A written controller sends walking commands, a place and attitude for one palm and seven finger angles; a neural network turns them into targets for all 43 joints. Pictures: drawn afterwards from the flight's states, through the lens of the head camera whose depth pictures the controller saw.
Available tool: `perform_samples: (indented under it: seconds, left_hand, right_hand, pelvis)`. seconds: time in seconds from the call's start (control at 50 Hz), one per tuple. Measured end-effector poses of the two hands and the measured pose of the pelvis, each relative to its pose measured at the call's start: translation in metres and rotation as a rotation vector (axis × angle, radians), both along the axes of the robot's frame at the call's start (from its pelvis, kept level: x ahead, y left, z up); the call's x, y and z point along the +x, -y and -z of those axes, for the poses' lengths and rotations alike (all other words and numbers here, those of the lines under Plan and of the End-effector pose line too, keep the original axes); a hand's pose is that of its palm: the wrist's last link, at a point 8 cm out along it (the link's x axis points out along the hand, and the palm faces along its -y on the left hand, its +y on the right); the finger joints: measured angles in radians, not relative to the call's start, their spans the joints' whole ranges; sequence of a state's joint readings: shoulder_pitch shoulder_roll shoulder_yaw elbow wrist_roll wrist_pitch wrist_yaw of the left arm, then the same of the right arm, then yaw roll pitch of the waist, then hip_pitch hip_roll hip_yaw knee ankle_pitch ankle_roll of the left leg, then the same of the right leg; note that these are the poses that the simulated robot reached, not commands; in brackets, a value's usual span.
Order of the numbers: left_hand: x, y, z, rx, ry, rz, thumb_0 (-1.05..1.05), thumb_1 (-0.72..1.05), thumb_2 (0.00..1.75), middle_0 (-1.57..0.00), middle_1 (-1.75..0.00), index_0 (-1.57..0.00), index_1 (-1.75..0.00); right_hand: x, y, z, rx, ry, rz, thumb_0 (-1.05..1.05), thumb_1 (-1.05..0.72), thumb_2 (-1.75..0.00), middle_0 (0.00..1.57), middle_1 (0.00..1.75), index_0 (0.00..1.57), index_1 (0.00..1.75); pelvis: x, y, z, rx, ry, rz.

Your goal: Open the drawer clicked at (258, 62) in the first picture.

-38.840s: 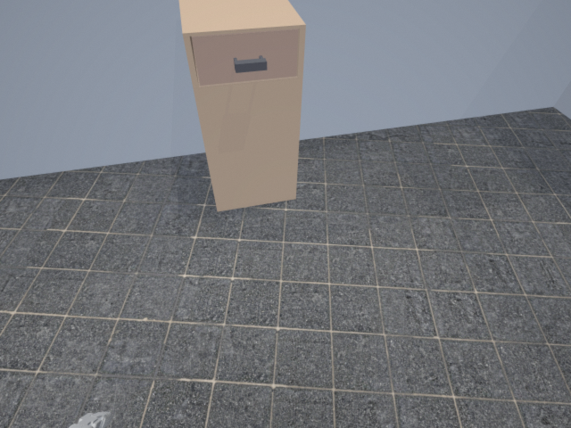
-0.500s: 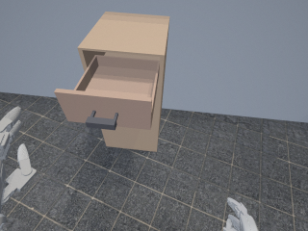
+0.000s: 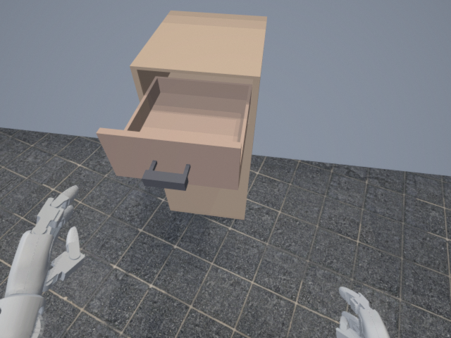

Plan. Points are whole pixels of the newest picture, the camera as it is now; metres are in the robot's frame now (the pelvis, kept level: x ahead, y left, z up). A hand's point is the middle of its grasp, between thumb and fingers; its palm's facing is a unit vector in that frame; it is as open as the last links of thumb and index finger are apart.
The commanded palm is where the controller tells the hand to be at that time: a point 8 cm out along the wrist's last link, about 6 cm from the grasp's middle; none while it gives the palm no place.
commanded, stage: let the arm hang, fingers relaxed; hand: left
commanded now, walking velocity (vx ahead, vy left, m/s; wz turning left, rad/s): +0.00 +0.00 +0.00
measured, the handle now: (168, 173) +0.48 +0.18 -0.04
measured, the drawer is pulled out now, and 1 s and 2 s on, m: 0.29 0.29 0.29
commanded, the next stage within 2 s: look to check the result in 1.02 s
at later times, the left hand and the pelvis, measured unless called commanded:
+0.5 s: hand out of the picture -0.06 +0.18 -0.16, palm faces -0.02 -0.97 -0.23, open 7.3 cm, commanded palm none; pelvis -0.01 +0.00 +0.01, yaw -1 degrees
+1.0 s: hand out of the picture +0.02 +0.15 -0.16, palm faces -0.02 -0.98 -0.22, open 7.3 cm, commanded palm none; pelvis +0.00 -0.02 +0.01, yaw -2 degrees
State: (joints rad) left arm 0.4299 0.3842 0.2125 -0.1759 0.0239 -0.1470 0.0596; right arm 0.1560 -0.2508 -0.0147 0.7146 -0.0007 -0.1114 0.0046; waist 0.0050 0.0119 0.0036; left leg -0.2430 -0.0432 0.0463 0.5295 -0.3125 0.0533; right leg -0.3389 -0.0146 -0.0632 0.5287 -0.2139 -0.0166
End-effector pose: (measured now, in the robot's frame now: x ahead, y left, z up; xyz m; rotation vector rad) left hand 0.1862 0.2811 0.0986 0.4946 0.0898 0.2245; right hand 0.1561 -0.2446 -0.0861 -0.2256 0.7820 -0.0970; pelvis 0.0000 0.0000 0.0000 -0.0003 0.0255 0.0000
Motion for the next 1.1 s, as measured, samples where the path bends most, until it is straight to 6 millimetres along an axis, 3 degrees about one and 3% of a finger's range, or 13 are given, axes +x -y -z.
perform_samples:
  seconds: [0.06, 0.12, 0.16, 0.2, 0.22, 0.36, 0.42, 0.5, 0.66, 0.82, 0.94, 1.1]
  left_hand:
    - [-0.01, -0.004, 0.1, -0.137, -0.391, -0.114, 0.0, 0.9, 0.9, -0.2, -0.3, -0.2, -0.3]
    - [-0.051, 0.017, 0.178, -0.242, -0.753, -0.156, 0.0, 0.91, 0.9, -0.2, -0.3, -0.19, -0.3]
    - [-0.087, 0.039, 0.211, -0.3, -0.945, -0.149, 0.01, 0.91, 0.9, -0.2, -0.3, -0.19, -0.29]
    - [-0.124, 0.061, 0.232, -0.357, -1.096, -0.142, 0.01, 0.92, 0.89, -0.2, -0.3, -0.19, -0.29]
    - [-0.139, 0.063, 0.236, -0.373, -1.135, -0.181, 0.0, 0.95, 0.89, -0.2, -0.3, -0.2, -0.3]
    - [-0.219, 0.055, 0.237, -0.388, -1.344, -0.298, 0.0, 0.98, 0.89, -0.21, -0.3, -0.2, -0.3]
    - [-0.237, 0.052, 0.232, -0.375, -1.39, -0.337, 0.0, 0.96, 0.89, -0.2, -0.3, -0.2, -0.3]
    - [-0.244, 0.051, 0.228, -0.359, -1.409, -0.36, 0.0, 0.93, 0.89, -0.2, -0.3, -0.2, -0.3]
    - [-0.214, 0.062, 0.229, -0.362, -1.329, -0.326, 0.0, 0.92, 0.89, -0.2, -0.3, -0.2, -0.3]
    - [-0.178, 0.074, 0.232, -0.362, -1.243, -0.276, 0.01, 0.94, 0.89, -0.2, -0.3, -0.2, -0.3]
    - [-0.171, 0.076, 0.23, -0.361, -1.227, -0.273, 0.01, 0.94, 0.89, -0.2, -0.3, -0.2, -0.3]
    - [-0.176, 0.083, 0.232, -0.372, -1.26, -0.279, 0.0, 0.93, 0.89, -0.2, -0.3, -0.2, -0.3]
  right_hand:
    - [-0.016, 0.005, 0.016, 0.0, -0.091, 0.019, 0.01, -0.91, -0.9, 0.2, 0.3, 0.21, 0.3]
    - [-0.045, 0.009, 0.024, -0.007, -0.181, 0.06, 0.01, -0.91, -0.9, 0.2, 0.3, 0.21, 0.3]
    - [-0.07, 0.01, 0.027, -0.012, -0.256, 0.092, 0.01, -0.91, -0.9, 0.2, 0.3, 0.21, 0.3]
    - [-0.097, 0.01, 0.03, -0.016, -0.347, 0.119, 0.01, -0.91, -0.9, 0.2, 0.3, 0.21, 0.3]
    - [-0.112, 0.008, 0.032, -0.017, -0.397, 0.129, 0.01, -0.91, -0.9, 0.2, 0.3, 0.2, 0.3]
    - [-0.198, -0.008, 0.04, 0.018, -0.694, 0.169, 0.01, -0.91, -0.9, 0.2, 0.3, 0.2, 0.3]
    - [-0.22, -0.019, 0.043, 0.047, -0.755, 0.185, 0.01, -0.91, -0.9, 0.2, 0.3, 0.2, 0.3]
    - [-0.234, -0.032, 0.047, 0.087, -0.786, 0.197, 0.01, -0.91, -0.9, 0.2, 0.3, 0.2, 0.3]
    - [-0.225, -0.049, 0.057, 0.147, -0.742, 0.199, 0.01, -0.91, -0.9, 0.2, 0.3, 0.2, 0.3]
    - [-0.202, -0.045, 0.059, 0.157, -0.663, 0.205, 0.01, -0.91, -0.9, 0.2, 0.3, 0.2, 0.3]
    - [-0.195, -0.034, 0.058, 0.141, -0.65, 0.209, 0.0, -0.91, -0.9, 0.2, 0.3, 0.2, 0.3]
    - [-0.198, -0.02, 0.055, 0.114, -0.68, 0.219, 0.0, -0.91, -0.9, 0.2, 0.3, 0.2, 0.3]
  pelvis:
    - [-0.002, -0.001, 0.003, 0.006, 0.013, 0.005]
    - [-0.004, 0.0, 0.002, 0.009, 0.035, 0.022]
    - [-0.005, 0.001, 0.0, 0.008, 0.046, 0.032]
    - [-0.006, 0.002, -0.003, 0.006, 0.053, 0.037]
    - [-0.007, 0.003, -0.004, 0.004, 0.054, 0.036]
    - [-0.006, 0.006, -0.009, -0.004, 0.049, 0.024]
    - [-0.005, 0.005, -0.009, -0.003, 0.049, 0.022]
    - [-0.005, 0.005, -0.009, 0.0, 0.052, 0.023]
    - [-0.004, 0.006, -0.009, 0.006, 0.055, 0.029]
    - [-0.002, 0.012, -0.009, 0.008, 0.058, 0.039]
    - [0.001, 0.016, -0.009, 0.008, 0.056, 0.04]
    - [0.004, 0.021, -0.01, 0.006, 0.052, 0.04]
